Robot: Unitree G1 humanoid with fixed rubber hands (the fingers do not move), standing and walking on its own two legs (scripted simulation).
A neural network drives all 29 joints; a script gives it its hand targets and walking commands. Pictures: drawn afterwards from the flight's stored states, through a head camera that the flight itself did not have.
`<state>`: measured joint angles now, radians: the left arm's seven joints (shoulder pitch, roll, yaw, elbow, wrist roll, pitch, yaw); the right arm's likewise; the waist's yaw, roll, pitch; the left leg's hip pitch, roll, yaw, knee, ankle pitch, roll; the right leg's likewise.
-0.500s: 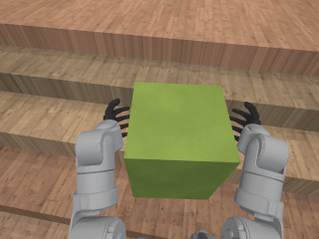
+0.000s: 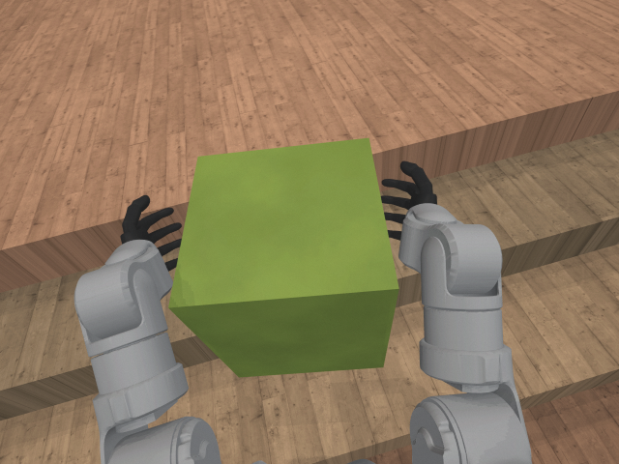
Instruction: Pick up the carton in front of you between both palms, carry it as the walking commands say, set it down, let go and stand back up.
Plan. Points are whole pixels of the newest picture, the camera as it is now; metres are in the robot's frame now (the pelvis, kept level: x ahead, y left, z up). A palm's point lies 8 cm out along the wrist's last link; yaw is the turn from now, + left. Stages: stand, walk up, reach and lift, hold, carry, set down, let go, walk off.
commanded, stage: carry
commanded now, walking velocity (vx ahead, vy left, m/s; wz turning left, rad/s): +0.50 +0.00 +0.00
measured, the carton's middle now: (297, 269) +0.36 -0.06 +0.06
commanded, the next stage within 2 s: none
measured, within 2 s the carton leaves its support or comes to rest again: neither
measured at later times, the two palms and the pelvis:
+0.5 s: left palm out of the picture +0.68 +0.05 +0.33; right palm out of the picture +0.72 -0.26 +0.33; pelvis +0.36 -0.14 +0.20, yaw +0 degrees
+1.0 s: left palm out of the picture +1.09 -0.02 +0.50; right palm out of the picture +1.03 -0.32 +0.52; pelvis +0.71 -0.11 +0.38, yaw -1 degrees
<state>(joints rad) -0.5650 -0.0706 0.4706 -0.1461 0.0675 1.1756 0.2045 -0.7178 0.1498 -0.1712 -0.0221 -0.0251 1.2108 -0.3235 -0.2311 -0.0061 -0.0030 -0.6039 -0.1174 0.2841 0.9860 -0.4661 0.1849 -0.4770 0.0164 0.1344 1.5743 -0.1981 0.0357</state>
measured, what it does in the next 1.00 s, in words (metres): climbs: right foot 0.16 m higher, then left foot 0.16 m higher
